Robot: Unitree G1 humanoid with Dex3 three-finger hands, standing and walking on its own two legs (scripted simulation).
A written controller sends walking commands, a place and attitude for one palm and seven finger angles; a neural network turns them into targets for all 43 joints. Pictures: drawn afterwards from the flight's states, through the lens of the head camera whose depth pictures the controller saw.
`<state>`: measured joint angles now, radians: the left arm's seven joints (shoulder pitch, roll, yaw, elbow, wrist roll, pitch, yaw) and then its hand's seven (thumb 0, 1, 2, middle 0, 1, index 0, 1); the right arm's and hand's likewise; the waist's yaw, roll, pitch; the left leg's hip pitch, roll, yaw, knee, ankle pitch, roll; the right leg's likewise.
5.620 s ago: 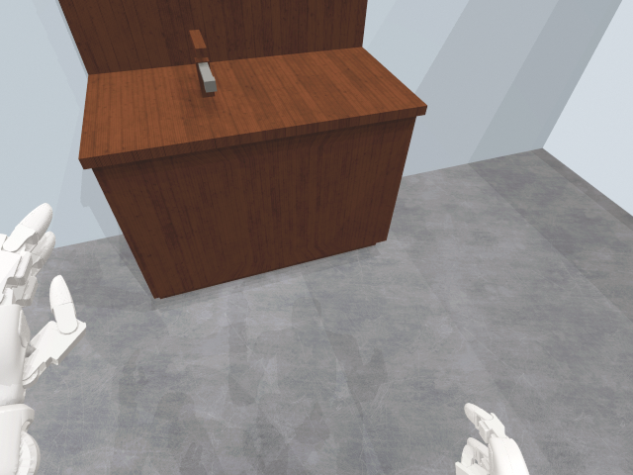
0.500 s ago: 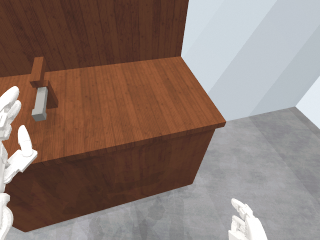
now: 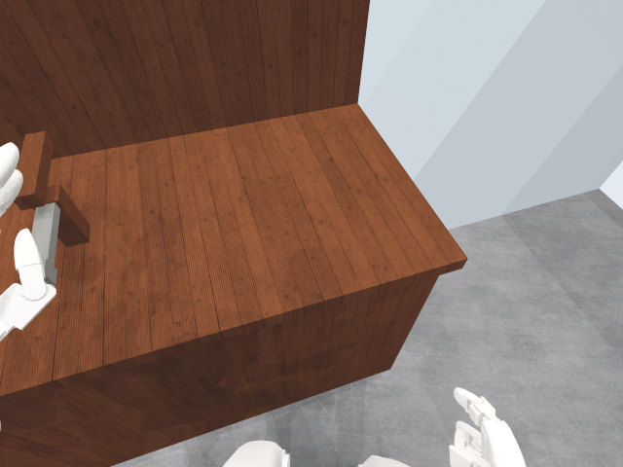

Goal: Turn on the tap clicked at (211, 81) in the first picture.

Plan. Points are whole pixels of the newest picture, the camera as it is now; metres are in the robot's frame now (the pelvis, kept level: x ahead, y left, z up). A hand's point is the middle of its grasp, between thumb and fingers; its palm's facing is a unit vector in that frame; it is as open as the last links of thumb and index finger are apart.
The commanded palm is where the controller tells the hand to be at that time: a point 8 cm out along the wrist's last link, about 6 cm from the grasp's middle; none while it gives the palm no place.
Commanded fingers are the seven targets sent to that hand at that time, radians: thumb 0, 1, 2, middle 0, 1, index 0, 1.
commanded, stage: come to a stop and stand still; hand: left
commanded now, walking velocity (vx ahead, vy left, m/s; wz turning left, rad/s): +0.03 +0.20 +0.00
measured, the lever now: (39, 274) +0.32 +0.37 +0.06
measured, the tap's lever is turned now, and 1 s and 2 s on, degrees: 0 0 0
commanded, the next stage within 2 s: look again from close up in 1.46 s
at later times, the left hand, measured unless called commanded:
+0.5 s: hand out of the picture +0.26 +0.31 +0.20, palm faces +0.40 -0.84 -0.35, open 7.4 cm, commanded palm +0.21 +0.34 +0.20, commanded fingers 0.00 0.90 0.90 -0.20 -0.30 -0.20 -0.30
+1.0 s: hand out of the picture +0.29 +0.33 +0.18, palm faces +0.27 -0.87 -0.42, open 7.4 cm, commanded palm +0.23 +0.37 +0.20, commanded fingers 0.00 0.90 0.90 -0.20 -0.30 -0.20 -0.30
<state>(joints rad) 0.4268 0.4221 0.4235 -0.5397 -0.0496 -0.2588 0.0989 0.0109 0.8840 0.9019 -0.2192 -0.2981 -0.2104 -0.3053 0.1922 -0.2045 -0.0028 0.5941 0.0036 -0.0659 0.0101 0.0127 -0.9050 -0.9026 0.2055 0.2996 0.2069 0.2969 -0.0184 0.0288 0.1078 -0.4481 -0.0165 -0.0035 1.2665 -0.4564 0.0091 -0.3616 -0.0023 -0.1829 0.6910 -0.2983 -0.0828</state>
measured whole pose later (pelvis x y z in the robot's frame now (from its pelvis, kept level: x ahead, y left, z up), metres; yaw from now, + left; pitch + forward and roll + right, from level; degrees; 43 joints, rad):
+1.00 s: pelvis +0.05 +0.10 +0.03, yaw -3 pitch +0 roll -1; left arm 0.42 0.39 0.36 -0.45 -0.04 -0.25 0.06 0.01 0.89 0.90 -0.21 -0.30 -0.20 -0.30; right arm 0.22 -0.21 -0.02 0.57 0.03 -0.17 -0.03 0.01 -0.91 -0.90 0.20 0.30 0.20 0.30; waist 0.01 -0.03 0.08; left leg -0.29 0.05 0.06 0.49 -0.20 -0.01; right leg -0.21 -0.04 0.07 0.43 -0.22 0.07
